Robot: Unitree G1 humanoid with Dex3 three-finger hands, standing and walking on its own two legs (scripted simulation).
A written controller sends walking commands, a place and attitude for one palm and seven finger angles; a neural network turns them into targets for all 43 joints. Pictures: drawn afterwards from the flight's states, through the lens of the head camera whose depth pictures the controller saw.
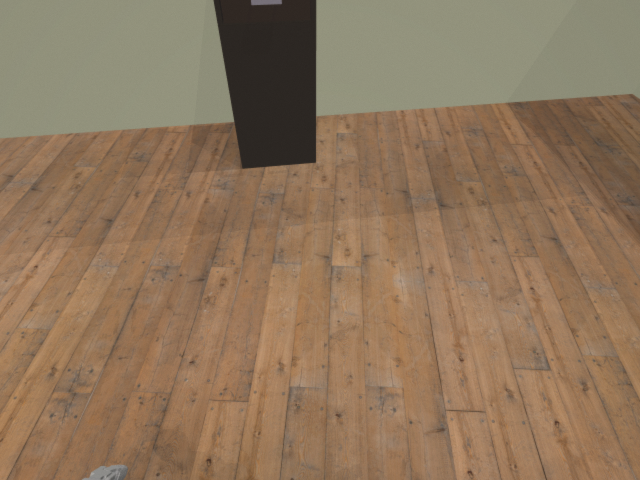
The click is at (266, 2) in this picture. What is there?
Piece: drawer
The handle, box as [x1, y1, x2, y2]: [251, 0, 281, 4]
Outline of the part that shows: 251,0 251,4 281,3 281,0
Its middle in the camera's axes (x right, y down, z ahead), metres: -0.21 -0.90 +1.44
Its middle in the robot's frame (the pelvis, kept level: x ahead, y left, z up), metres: +1.68 +0.29 +0.02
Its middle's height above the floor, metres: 0.79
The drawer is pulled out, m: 0.00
